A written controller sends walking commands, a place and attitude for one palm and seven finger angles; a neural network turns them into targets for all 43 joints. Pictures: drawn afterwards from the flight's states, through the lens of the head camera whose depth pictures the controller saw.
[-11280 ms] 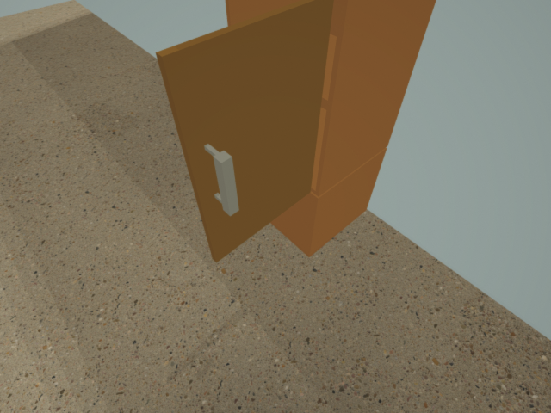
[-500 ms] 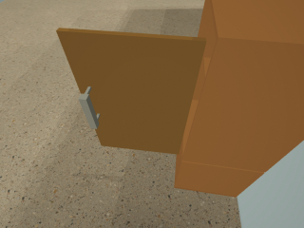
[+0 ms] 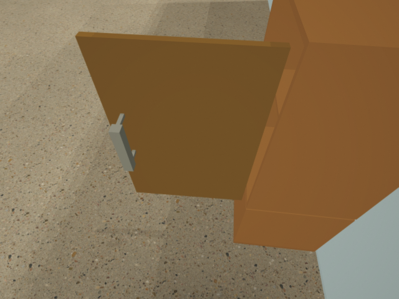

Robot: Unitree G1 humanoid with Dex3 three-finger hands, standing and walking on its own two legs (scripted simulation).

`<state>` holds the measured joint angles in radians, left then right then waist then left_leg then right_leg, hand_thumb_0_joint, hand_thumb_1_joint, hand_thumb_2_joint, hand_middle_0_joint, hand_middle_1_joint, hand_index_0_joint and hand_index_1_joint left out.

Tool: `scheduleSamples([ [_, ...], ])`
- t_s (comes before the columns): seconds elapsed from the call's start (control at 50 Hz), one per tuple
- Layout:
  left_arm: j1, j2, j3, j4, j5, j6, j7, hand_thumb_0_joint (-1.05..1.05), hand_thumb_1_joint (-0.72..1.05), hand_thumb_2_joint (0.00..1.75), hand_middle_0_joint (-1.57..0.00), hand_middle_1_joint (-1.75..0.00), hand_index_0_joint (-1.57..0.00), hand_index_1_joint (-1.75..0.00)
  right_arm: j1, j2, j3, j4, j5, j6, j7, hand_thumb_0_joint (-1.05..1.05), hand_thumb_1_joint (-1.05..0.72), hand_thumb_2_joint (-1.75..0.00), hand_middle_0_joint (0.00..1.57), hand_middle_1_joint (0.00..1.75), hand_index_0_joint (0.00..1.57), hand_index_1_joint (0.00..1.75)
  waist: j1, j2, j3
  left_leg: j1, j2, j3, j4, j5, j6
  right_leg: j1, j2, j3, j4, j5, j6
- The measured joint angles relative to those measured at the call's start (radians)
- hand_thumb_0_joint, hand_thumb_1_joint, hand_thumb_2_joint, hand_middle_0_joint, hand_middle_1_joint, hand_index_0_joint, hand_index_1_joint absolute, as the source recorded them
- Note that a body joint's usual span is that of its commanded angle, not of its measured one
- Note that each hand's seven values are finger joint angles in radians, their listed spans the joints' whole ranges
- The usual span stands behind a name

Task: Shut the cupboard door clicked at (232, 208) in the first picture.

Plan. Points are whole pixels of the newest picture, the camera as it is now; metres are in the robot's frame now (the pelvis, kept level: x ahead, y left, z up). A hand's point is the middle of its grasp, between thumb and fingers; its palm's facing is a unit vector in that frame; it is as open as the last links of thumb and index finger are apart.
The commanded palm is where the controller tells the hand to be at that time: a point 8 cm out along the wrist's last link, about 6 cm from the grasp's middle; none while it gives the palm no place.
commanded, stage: come to a stop and stand still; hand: left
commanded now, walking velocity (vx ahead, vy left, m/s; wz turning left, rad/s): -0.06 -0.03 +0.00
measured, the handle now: (125, 143) +0.47 +0.23 -0.01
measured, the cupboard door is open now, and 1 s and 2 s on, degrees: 91 91 91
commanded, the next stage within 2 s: look again from close up in 0.78 s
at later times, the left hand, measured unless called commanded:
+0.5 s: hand out of the picture -0.02 +0.17 -0.17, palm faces +0.03 -0.98 -0.20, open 7.3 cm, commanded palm none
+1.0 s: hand out of the picture -0.09 +0.15 -0.17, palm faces +0.04 -0.99 -0.15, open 7.4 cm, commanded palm none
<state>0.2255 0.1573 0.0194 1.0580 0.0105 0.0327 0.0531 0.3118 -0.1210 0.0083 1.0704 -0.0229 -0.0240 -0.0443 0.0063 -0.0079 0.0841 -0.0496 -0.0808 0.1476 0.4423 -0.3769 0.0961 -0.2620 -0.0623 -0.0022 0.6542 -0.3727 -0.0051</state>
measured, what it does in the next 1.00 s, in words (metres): shifts its weight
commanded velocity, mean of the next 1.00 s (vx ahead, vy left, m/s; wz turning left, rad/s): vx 0.00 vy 0.00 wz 0.00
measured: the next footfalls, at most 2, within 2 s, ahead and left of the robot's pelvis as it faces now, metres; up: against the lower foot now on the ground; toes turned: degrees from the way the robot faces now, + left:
none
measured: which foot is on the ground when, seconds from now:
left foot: down 0.00-1.00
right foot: down 0.00-1.00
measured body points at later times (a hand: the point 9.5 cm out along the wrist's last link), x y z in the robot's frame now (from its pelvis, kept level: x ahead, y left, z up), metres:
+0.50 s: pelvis -0.04 -0.01 +0.01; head -0.05 +0.00 +0.45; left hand -0.02 +0.22 -0.15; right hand +0.00 -0.24 -0.14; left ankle -0.08 +0.05 -0.73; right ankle +0.00 -0.14 -0.73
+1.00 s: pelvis -0.05 +0.00 +0.01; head -0.05 +0.00 +0.46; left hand -0.09 +0.20 -0.16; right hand -0.09 -0.21 -0.15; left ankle -0.08 +0.05 -0.73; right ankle +0.00 -0.14 -0.73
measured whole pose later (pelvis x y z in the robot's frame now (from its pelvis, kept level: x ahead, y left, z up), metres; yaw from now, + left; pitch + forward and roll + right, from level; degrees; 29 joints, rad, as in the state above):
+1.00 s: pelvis -0.05 +0.00 +0.01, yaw +1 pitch -2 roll +0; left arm 0.36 0.11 -0.03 1.13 0.01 -0.01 0.04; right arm 0.37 -0.13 0.02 1.13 -0.01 -0.02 -0.02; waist 0.00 -0.01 0.02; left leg -0.11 -0.07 0.12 0.42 -0.29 0.10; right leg -0.25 -0.03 -0.02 0.46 -0.17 0.02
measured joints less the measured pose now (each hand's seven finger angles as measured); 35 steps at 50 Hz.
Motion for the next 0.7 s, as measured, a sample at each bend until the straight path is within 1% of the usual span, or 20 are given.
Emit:
scheduleSamples([
  [0.04, -0.013, -0.001, 0.001, -0.001, 0.0, -0.001, 0.003, 0.0, 0.91, 0.9, -0.2, -0.3, -0.2, -0.3, -0.004, 0.008, 0.001, 0.007, 0.0, 0.0, -0.002, 0.0, -0.91, -0.89, 0.2, 0.3, 0.2, 0.29, 0.0, -0.001, 0.006, 0.016, 0.0, -0.006, -0.023, 0.012, 0.001, 0.013, 0.011, -0.01, -0.022, 0.018, -0.011],
  [0.06, -0.017, 0.0, 0.002, -0.004, 0.001, -0.006, 0.003, 0.0, 0.91, 0.9, -0.2, -0.3, -0.2, -0.3, -0.004, 0.011, 0.001, 0.012, 0.0, 0.002, -0.002, 0.0, -0.91, -0.89, 0.2, 0.3, 0.2, 0.29, 0.001, -0.003, 0.006, 0.019, 0.0, -0.01, -0.025, 0.014, 0.001, 0.025, 0.015, -0.014, -0.054, 0.06, -0.016],
  [0.1, -0.022, -0.004, 0.002, -0.002, 0.0, -0.019, 0.003, 0.0, 0.92, 0.9, -0.2, -0.3, -0.2, -0.3, -0.009, 0.008, -0.001, 0.025, 0.002, 0.006, -0.003, 0.0, -0.91, -0.89, 0.2, 0.3, 0.2, 0.29, 0.005, 0.006, 0.006, 0.02, 0.008, -0.017, -0.019, 0.009, -0.004, 0.052, 0.023, -0.019, -0.099, 0.074, 0.003],
  [0.14, -0.019, -0.009, -0.001, 0.002, -0.001, -0.03, 0.003, 0.0, 0.92, 0.9, -0.2, -0.3, -0.2, -0.3, -0.019, 0.0, -0.005, 0.034, 0.003, 0.012, -0.004, 0.01, -0.91, -0.89, 0.2, 0.3, 0.2, 0.29, 0.004, 0.02, 0.001, 0.021, 0.022, -0.02, -0.023, 0.008, -0.011, 0.064, 0.036, -0.024, -0.127, 0.077, 0.017],
  [0.2, -0.013, -0.006, -0.005, 0.012, -0.002, -0.035, 0.001, 0.0, 0.93, 0.9, -0.2, -0.3, -0.2, -0.3, -0.034, -0.009, -0.01, 0.039, 0.004, 0.01, -0.004, 0.01, -0.91, -0.89, 0.2, 0.3, 0.2, 0.29, -0.004, 0.019, -0.004, 0.024, 0.029, -0.019, -0.044, 0.022, -0.018, 0.068, 0.044, -0.025, -0.153, 0.093, 0.014],
  [0.22, -0.012, -0.004, -0.009, 0.018, 0.001, -0.041, 0.006, 0.0, 0.93, 0.9, -0.2, -0.3, -0.2, -0.3, -0.037, -0.013, -0.011, 0.035, 0.007, 0.011, 0.0, 0.01, -0.91, -0.89, 0.2, 0.3, 0.2, 0.29, -0.01, 0.019, -0.009, 0.001, 0.035, -0.023, -0.022, 0.026, -0.024, 0.062, 0.047, -0.031, -0.159, 0.101, 0.013],
  [0.26, -0.008, -0.001, -0.013, 0.018, 0.007, -0.06, 0.01, 0.0, 0.93, 0.9, -0.2, -0.3, -0.2, -0.3, -0.041, -0.028, -0.011, 0.006, 0.011, 0.012, 0.009, 0.01, -0.92, -0.89, 0.2, 0.3, 0.2, 0.29, -0.017, 0.018, -0.008, -0.061, 0.047, -0.033, 0.076, 0.038, -0.055, 0.052, 0.049, -0.041, -0.163, 0.126, 0.007],
  [0.3, 0.016, 0.003, -0.021, 0.014, 0.004, -0.067, 0.008, 0.0, 0.92, 0.9, -0.2, -0.3, -0.2, -0.3, -0.035, -0.043, -0.015, -0.023, 0.014, 0.01, 0.014, 0.01, -0.92, -0.89, 0.2, 0.3, 0.2, 0.29, -0.02, 0.012, -0.027, -0.071, 0.042, -0.042, 0.088, 0.041, -0.08, 0.039, 0.046, -0.038, -0.15, 0.131, 0.001],
  [0.32, 0.027, 0.003, -0.027, 0.014, 0.003, -0.066, 0.005, 0.0, 0.92, 0.9, -0.2, -0.3, -0.2, -0.3, -0.032, -0.052, -0.019, -0.034, 0.014, 0.01, 0.015, 0.01, -0.91, -0.89, 0.2, 0.3, 0.2, 0.29, -0.022, 0.016, -0.042, -0.063, 0.041, -0.047, 0.068, 0.027, -0.08, 0.033, 0.047, -0.039, -0.145, 0.124, 0.003],
  [0.34, 0.033, 0.002, -0.032, 0.015, 0.003, -0.063, 0.002, 0.0, 0.92, 0.9, -0.2, -0.3, -0.2, -0.3, -0.033, -0.062, -0.022, -0.042, 0.012, 0.01, 0.014, 0.01, -0.91, -0.89, 0.2, 0.3, 0.2, 0.29, -0.024, 0.024, -0.053, -0.056, 0.041, -0.051, 0.048, 0.005, -0.058, 0.028, 0.051, -0.042, -0.141, 0.113, 0.008],
  [0.36, 0.033, 0.002, -0.035, 0.02, 0.002, -0.06, 0.0, 0.0, 0.92, 0.9, -0.2, -0.3, -0.2, -0.3, -0.04, -0.066, -0.023, -0.043, 0.01, 0.012, 0.012, 0.01, -0.91, -0.89, 0.2, 0.3, 0.2, 0.29, -0.024, 0.025, -0.056, -0.057, 0.039, -0.051, 0.047, -0.006, -0.028, 0.024, 0.05, -0.042, -0.135, 0.107, 0.012],
  [0.38, 0.032, 0.003, -0.036, 0.023, 0.001, -0.056, 0.0, 0.0, 0.92, 0.9, -0.2, -0.3, -0.2, -0.3, -0.047, -0.067, -0.022, -0.044, 0.008, 0.014, 0.01, 0.01, -0.91, -0.89, 0.2, 0.3, 0.2, 0.29, -0.023, 0.021, -0.055, -0.058, 0.037, -0.049, 0.051, -0.001, -0.011, 0.023, 0.048, -0.04, -0.13, 0.11, 0.015],
  [0.4, 0.032, 0.004, -0.037, 0.026, 0.001, -0.051, 0.0, 0.0, 0.92, 0.9, -0.2, -0.3, -0.2, -0.3, -0.05, -0.067, -0.018, -0.045, 0.007, 0.014, 0.01, 0.01, -0.91, -0.89, 0.19, 0.3, 0.2, 0.29, -0.021, 0.016, -0.054, -0.056, 0.034, -0.047, 0.051, 0.01, -0.005, 0.025, 0.045, -0.038, -0.13, 0.116, 0.017],
  [0.48, 0.04, 0.004, -0.042, 0.024, 0.002, -0.033, -0.007, 0.01, 0.92, 0.9, -0.2, -0.3, -0.2, -0.3, -0.045, -0.065, -0.004, -0.047, 0.004, 0.015, 0.013, 0.0, -0.91, -0.89, 0.19, 0.3, 0.19, 0.29, -0.009, 0.013, -0.064, -0.046, 0.027, -0.043, 0.034, 0.038, -0.007, 0.037, 0.039, -0.034, -0.152, 0.144, 0.016],
  [0.54, 0.061, 0.0, -0.044, 0.018, 0.006, -0.03, -0.013, 0.01, 0.92, 0.9, -0.2, -0.3, -0.2, -0.3, -0.034, -0.06, 0.002, -0.046, 0.003, 0.019, 0.023, 0.0, -0.91, -0.89, 0.19, 0.3, 0.19, 0.29, -0.002, 0.016, -0.077, -0.047, 0.022, -0.038, 0.014, 0.057, -0.004, 0.035, 0.035, -0.03, -0.171, 0.166, 0.017],
  [0.7, 0.126, -0.017, -0.043, 0.024, 0.01, -0.032, -0.016, 0.0, 0.91, 0.9, -0.2, -0.3, -0.2, -0.3, 0.017, -0.049, 0.005, -0.019, 0.004, 0.021, 0.033, 0.0, -0.91, -0.89, 0.2, 0.3, 0.2, 0.29, -0.003, 0.016, -0.084, -0.061, 0.009, -0.032, -0.017, 0.092, 0.003, 0.017, 0.025, -0.022, -0.191, 0.196, 0.02],
])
